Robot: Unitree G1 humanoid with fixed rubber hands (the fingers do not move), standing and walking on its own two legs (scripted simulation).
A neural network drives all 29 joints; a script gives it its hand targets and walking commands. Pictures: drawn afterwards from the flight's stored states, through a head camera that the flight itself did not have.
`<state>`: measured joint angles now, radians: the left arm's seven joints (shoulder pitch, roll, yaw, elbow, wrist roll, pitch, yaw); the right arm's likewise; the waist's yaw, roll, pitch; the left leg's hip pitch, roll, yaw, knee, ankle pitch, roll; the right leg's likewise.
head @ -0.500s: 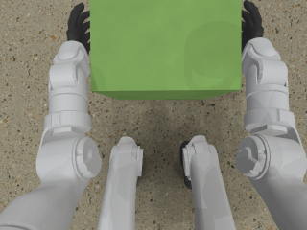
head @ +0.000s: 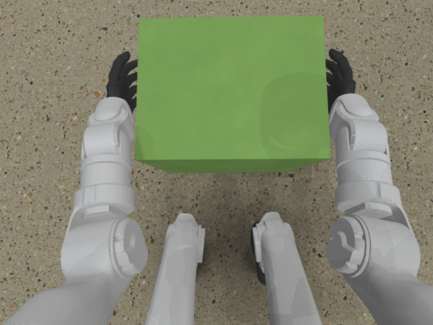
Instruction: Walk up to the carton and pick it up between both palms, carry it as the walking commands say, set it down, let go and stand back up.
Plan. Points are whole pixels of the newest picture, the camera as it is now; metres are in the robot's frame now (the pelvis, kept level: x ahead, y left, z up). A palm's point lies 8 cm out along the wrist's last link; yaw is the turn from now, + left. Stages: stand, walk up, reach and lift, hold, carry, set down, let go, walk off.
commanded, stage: reach and lift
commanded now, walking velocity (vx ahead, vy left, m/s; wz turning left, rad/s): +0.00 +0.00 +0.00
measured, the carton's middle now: (228, 112) +0.48 +0.00 -0.14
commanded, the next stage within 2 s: none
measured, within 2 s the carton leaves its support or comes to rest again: neither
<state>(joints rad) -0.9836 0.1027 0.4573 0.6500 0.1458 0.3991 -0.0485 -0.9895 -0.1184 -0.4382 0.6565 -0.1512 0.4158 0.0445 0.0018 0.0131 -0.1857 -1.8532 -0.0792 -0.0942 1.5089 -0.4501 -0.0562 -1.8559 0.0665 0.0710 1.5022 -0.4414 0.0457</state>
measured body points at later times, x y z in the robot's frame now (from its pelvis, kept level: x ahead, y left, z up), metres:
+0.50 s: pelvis +0.02 +0.00 +0.07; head +0.25 +0.00 +0.46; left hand +0.47 +0.18 +0.00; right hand +0.47 -0.19 +0.00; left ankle +0.09 +0.13 -0.52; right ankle +0.09 -0.13 -0.52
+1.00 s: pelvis +0.04 +0.00 +0.13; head +0.23 +0.00 +0.54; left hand +0.45 +0.18 +0.07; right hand +0.45 -0.19 +0.07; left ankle +0.09 +0.13 -0.52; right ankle +0.09 -0.13 -0.52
